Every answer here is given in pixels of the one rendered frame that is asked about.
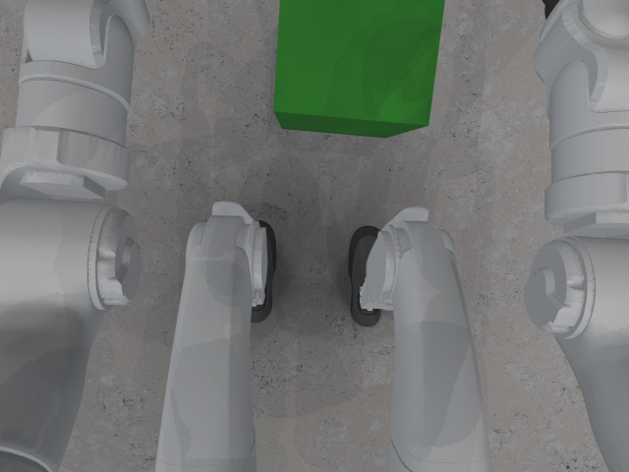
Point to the robot right forearm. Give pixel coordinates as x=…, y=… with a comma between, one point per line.
x=583, y=61

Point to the robot left forearm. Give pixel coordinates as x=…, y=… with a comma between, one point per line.
x=75, y=93

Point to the robot shin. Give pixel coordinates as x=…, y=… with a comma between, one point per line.
x=222, y=208
x=370, y=298

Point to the left robot upper arm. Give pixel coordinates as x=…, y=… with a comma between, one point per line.
x=63, y=264

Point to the right robot upper arm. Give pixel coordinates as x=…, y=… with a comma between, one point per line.
x=578, y=290

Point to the right robot shin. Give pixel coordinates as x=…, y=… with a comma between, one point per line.
x=370, y=298

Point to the carton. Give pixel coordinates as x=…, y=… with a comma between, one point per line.
x=356, y=67

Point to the left robot shin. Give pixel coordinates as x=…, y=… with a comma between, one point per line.
x=222, y=208

